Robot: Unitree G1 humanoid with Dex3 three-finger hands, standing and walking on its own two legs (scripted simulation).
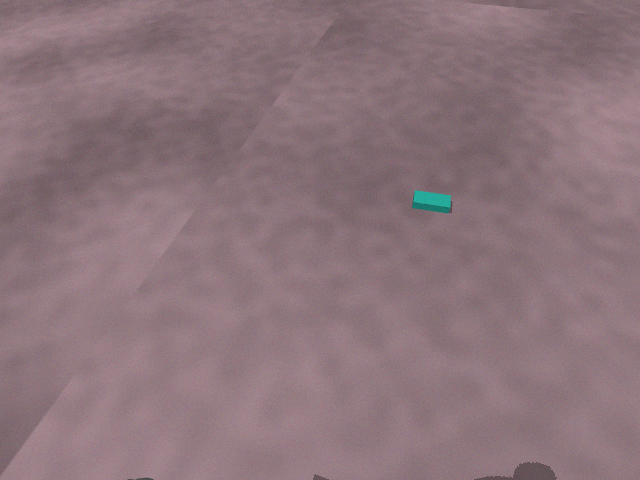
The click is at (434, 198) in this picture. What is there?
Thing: flat box
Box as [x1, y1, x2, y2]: [412, 190, 450, 212]
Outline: 415,190 412,207 448,212 450,205 450,195
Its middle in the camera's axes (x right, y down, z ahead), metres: +0.49 -0.14 +1.70
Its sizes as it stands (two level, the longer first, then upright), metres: 0.158 0.076 0.038
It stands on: the floor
